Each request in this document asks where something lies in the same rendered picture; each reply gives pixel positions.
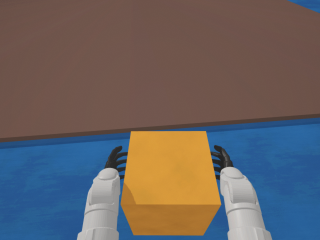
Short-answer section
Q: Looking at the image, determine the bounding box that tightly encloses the right robot forearm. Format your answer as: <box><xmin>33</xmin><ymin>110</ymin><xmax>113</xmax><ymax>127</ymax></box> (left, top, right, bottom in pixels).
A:
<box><xmin>220</xmin><ymin>167</ymin><xmax>272</xmax><ymax>240</ymax></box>

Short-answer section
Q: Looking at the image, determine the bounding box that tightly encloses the robot left hand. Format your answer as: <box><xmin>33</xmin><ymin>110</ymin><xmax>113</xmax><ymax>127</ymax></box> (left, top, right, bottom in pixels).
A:
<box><xmin>104</xmin><ymin>146</ymin><xmax>128</xmax><ymax>180</ymax></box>

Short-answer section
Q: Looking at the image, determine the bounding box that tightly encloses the robot right hand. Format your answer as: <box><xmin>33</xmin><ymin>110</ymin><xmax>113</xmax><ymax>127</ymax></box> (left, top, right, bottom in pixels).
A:
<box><xmin>210</xmin><ymin>145</ymin><xmax>234</xmax><ymax>180</ymax></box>

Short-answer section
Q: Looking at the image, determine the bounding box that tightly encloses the left robot forearm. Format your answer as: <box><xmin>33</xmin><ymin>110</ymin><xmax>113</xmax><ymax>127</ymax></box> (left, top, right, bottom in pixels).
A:
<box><xmin>77</xmin><ymin>168</ymin><xmax>121</xmax><ymax>240</ymax></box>

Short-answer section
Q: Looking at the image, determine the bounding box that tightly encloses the carton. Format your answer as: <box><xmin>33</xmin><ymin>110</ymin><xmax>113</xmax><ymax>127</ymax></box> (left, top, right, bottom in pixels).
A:
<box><xmin>120</xmin><ymin>131</ymin><xmax>221</xmax><ymax>236</ymax></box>

